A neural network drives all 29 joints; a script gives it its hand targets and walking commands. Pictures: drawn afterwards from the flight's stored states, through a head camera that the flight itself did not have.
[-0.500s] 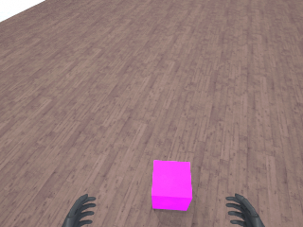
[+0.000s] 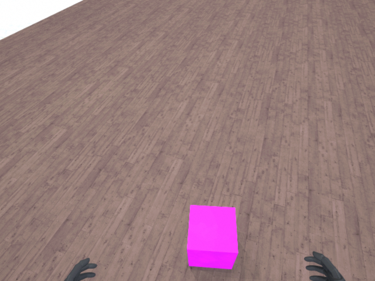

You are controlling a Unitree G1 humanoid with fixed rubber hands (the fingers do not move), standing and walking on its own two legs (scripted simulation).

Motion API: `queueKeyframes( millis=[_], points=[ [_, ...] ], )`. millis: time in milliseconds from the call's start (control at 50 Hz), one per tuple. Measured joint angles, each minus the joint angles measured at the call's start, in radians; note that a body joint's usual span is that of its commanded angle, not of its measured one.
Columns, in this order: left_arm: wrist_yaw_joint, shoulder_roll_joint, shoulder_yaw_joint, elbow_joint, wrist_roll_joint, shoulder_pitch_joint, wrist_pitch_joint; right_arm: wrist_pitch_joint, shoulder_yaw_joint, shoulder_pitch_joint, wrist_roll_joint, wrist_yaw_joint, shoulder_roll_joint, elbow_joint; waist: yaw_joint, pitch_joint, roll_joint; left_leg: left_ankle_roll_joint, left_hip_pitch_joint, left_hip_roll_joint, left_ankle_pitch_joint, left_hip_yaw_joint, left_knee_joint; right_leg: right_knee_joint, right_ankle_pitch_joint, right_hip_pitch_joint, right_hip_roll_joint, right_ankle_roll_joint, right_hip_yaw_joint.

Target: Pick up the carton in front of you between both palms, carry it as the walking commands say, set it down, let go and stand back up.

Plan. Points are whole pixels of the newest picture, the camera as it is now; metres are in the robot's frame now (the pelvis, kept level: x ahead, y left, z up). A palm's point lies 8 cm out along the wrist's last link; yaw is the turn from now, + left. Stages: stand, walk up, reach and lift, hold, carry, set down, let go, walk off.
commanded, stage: stand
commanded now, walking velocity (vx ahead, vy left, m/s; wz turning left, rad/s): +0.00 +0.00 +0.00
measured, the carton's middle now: (211, 237) +0.46 -0.07 -0.64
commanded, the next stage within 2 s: none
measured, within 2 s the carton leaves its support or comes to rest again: neither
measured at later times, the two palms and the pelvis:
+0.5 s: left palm out of the picture +0.13 +0.28 -0.09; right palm out of the picture +0.12 -0.30 -0.09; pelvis +0.01 -0.01 +0.00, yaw +1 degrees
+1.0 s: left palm out of the picture +0.09 +0.30 -0.09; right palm out of the picture +0.08 -0.31 -0.09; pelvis -0.01 -0.01 +0.01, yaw +0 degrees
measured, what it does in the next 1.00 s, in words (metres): stands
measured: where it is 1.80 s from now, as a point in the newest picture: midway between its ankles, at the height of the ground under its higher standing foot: outside the picture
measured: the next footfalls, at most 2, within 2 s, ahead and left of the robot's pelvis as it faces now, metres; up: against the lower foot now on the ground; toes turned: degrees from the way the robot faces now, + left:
none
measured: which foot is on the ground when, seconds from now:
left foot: down 0.00-1.00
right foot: down 0.00-1.00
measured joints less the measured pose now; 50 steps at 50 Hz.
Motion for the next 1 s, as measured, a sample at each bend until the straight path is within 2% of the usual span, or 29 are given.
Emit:
queueKeyframes(
  millis=[220,1000],
  points=[
    [0.012,0.027,-0.007,0.097,-0.005,-0.027,-0.024,-0.037,0.015,0.001,-0.001,-0.013,-0.021,0.097,0.0,-0.003,0.004,-0.005,0.019,0.003,0.008,-0.007,-0.031,-0.02,-0.001,0.017,-0.001,-0.006,-0.011],
    [0.004,0.06,-0.036,0.301,-0.022,-0.057,-0.038,-0.062,0.052,-0.028,0.013,-0.014,-0.061,0.319,0.002,0.006,-0.01,-0.012,0.081,0.011,0.087,0.008,-0.135,-0.112,0.075,0.071,-0.003,-0.009,-0.001]
  ],
)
